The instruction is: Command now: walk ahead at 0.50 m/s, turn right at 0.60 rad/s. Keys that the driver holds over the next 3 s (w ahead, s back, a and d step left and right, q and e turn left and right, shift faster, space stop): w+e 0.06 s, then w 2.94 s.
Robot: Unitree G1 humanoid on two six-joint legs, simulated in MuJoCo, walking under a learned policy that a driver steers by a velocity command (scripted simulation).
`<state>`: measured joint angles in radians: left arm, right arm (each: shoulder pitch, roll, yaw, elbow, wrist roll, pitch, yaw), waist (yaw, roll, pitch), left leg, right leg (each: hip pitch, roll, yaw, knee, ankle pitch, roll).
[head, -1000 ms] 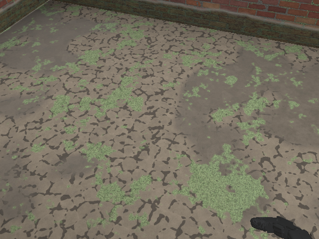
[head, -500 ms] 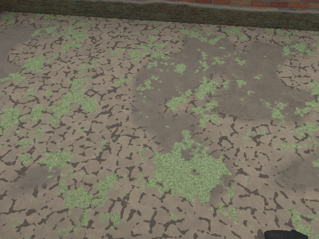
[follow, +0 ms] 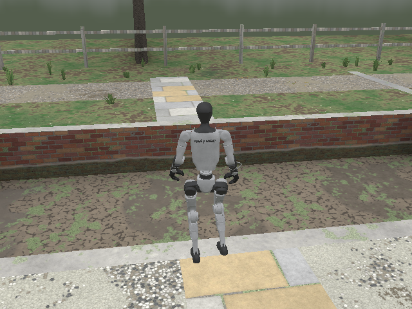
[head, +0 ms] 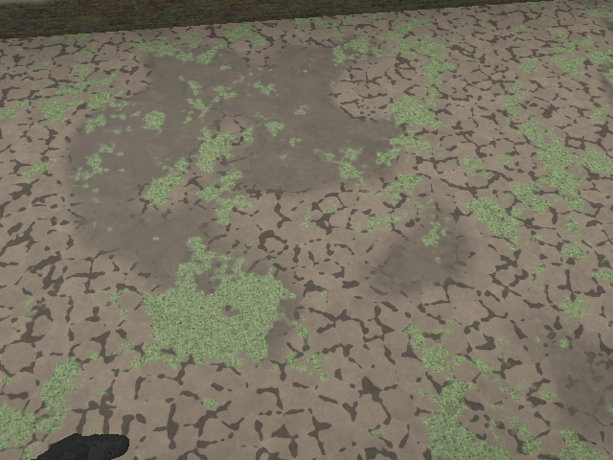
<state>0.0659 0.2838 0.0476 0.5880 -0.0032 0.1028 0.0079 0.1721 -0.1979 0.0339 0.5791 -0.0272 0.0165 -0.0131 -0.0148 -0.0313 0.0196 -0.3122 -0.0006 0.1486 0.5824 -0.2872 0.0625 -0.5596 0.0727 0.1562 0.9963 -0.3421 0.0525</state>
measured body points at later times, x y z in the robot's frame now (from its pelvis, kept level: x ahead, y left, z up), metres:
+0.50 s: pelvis +0.03 -0.05 -0.01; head +0.02 -0.04 +0.44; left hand +0.28 +0.11 -0.07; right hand +0.16 -0.29 -0.09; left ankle +0.02 +0.06 -0.73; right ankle +0.01 -0.14 -0.73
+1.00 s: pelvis +0.06 -0.06 -0.02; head +0.05 -0.06 +0.43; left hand +0.26 +0.13 -0.11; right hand +0.17 -0.29 -0.12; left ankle +0.02 +0.06 -0.73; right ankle +0.02 -0.14 -0.73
